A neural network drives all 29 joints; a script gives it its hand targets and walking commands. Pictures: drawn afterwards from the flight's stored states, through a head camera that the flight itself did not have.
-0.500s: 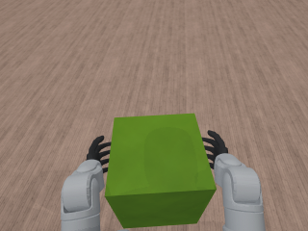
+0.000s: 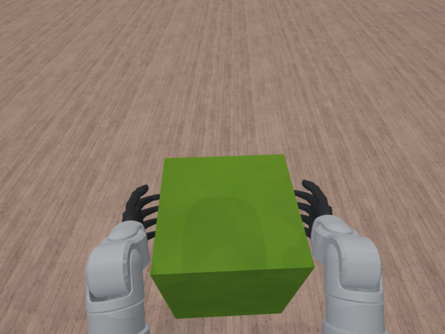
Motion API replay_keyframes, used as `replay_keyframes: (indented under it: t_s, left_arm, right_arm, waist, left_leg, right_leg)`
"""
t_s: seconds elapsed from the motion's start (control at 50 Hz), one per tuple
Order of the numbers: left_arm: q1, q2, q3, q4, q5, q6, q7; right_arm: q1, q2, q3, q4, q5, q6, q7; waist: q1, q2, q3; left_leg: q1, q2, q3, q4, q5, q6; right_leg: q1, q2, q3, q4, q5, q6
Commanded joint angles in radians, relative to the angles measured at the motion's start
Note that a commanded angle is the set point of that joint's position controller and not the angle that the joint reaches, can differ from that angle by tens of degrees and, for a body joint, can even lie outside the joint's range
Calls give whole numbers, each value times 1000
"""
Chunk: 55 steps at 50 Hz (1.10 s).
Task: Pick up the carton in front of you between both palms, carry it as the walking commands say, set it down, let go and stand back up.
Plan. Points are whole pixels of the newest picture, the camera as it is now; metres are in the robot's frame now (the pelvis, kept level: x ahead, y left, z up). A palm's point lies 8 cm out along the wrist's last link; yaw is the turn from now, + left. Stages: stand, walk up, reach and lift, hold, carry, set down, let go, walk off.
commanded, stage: carry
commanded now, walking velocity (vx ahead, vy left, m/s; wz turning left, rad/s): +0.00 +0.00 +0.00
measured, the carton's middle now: (226, 241) +0.28 +0.00 +0.02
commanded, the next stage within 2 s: hold in 1.56 s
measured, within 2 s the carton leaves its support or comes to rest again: neither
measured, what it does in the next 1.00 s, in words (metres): stands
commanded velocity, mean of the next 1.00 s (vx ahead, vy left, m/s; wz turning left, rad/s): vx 0.00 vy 0.00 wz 0.00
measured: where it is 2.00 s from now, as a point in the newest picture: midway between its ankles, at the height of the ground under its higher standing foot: outside the picture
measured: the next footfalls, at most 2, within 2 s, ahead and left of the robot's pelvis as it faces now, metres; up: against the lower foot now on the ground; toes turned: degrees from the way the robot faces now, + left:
none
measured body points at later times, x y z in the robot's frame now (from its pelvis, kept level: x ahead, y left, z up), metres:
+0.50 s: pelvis +0.03 -0.01 -0.01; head +0.01 -0.01 +0.44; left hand +0.31 +0.13 +0.05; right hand +0.30 -0.17 +0.05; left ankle +0.03 +0.09 -0.74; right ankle -0.06 -0.12 -0.74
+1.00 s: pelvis -0.01 -0.02 +0.00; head -0.03 -0.02 +0.45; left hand +0.29 +0.13 +0.03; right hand +0.29 -0.17 +0.03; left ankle +0.03 +0.09 -0.74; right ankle -0.06 -0.12 -0.74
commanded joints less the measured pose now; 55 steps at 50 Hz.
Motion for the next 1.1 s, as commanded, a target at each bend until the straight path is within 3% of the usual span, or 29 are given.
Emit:
replay_keyframes:
  t_s: [0.0, 0.06, 0.28, 0.4, 0.5, 0.78, 0.94, 1.08]
  left_arm:
    - [-396, -885, -714, 2, -407, 9, -270]
    - [-388, -883, -703, 41, -400, 9, -275]
    - [-386, -929, -718, 33, -395, -30, -274]
    - [-369, -915, -731, 62, -367, -103, -280]
    - [-356, -875, -712, 83, -329, -170, -275]
    - [-396, -771, -495, 356, -144, -417, -264]
    - [-490, -860, -419, 531, -87, -569, -287]
    - [-454, -903, -496, 466, -131, -541, -295]
  right_arm:
    - [-371, 892, 695, 17, 372, 25, 251]
    - [-378, 891, 694, 43, 369, 28, 252]
    - [-379, 944, 723, 44, 374, -5, 258]
    - [-359, 928, 728, 76, 342, -78, 265]
    - [-349, 883, 706, 97, 305, -142, 261]
    - [-381, 778, 482, 368, 114, -389, 247]
    - [-476, 860, 400, 534, 55, -542, 270]
    - [-443, 903, 479, 476, 101, -512, 281]
  waist:
    - [-4, 14, -272]
    - [-6, 7, -274]
    - [-5, 8, -288]
    - [-6, 10, -270]
    - [-6, 21, -240]
    - [-2, 28, -161]
    - [-1, 27, -202]
    - [-2, 31, -239]
  left_leg:
    - [223, 162, -131, 46, 517, -14]
    - [212, 153, -124, 99, 641, -15]
    - [172, 131, -119, 136, 538, -28]
    - [156, 136, -124, 136, 451, -26]
    - [152, 144, -133, 109, 407, -27]
    - [122, 148, -153, 13, 184, -32]
    - [134, 148, -155, 1, 159, -27]
    - [142, 149, -154, 13, 206, -27]
  right_leg:
    - [18, -102, 46, -12, 440, 6]
    - [32, -91, 36, 19, 594, 11]
    - [79, -95, 27, 45, 669, -3]
    - [75, -96, 26, 38, 609, -12]
    - [43, -90, 26, 20, 479, -19]
    - [-35, -88, 51, -61, 179, -40]
    - [-45, -86, 58, -64, 138, -48]
    - [-35, -84, 55, -45, 180, -45]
